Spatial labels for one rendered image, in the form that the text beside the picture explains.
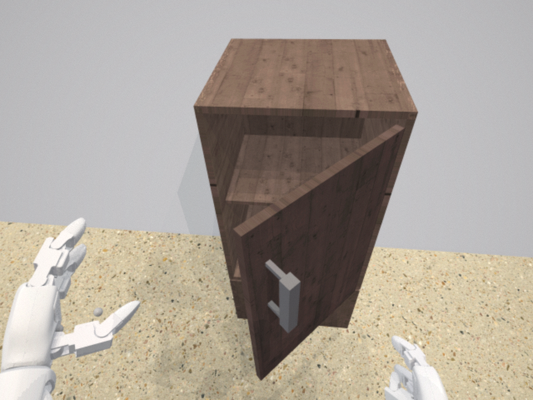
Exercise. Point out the left robot hand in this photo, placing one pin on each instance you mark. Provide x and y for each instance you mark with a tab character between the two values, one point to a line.
30	338

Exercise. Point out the right robot hand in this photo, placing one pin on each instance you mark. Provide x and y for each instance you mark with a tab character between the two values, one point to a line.
424	383

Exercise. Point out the handle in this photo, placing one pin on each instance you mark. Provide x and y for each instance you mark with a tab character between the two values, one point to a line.
289	294

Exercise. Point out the left robot forearm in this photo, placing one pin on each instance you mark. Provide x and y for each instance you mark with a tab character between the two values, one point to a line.
27	383

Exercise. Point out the cupboard door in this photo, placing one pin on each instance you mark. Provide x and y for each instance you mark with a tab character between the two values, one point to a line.
320	232

